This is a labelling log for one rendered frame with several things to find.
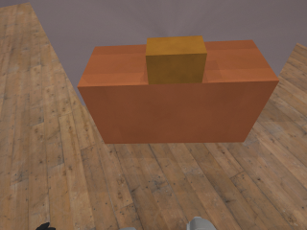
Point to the robot right thigh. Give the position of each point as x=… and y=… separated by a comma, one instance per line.
x=200, y=224

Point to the carton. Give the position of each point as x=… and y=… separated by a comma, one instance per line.
x=175, y=59

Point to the pedestal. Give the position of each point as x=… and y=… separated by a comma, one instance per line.
x=237, y=82

